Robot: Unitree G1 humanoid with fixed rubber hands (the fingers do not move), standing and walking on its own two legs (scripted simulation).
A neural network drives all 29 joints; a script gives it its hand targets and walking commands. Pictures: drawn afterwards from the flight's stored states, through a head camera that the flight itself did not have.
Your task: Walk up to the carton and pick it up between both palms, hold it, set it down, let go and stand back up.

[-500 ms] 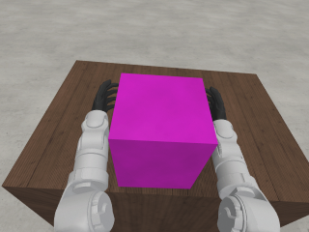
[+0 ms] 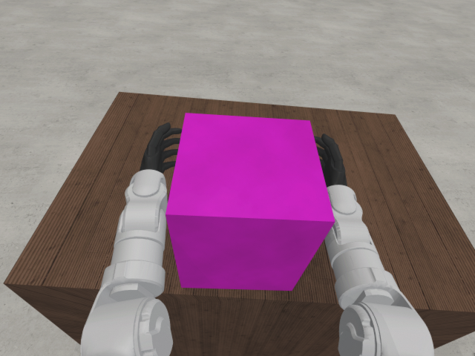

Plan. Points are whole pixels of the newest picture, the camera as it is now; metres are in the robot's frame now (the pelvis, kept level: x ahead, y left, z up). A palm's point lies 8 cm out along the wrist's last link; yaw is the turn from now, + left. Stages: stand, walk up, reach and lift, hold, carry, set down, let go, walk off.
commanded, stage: reach and lift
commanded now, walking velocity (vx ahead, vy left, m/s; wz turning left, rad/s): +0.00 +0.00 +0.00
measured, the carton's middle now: (242, 208) +0.37 +0.00 +0.06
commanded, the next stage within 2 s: none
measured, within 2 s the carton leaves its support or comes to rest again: leaves its support in 0.02 s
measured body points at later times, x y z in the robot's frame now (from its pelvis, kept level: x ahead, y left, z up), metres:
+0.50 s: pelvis -0.02 +0.00 +0.00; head -0.04 +0.03 +0.45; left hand +0.39 +0.15 +0.16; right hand +0.38 -0.15 +0.15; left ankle -0.01 +0.11 -0.75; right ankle -0.01 -0.12 -0.75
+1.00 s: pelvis -0.02 +0.00 +0.00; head -0.06 +0.03 +0.45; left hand +0.38 +0.15 +0.20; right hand +0.38 -0.15 +0.20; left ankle -0.01 +0.11 -0.75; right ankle -0.01 -0.12 -0.75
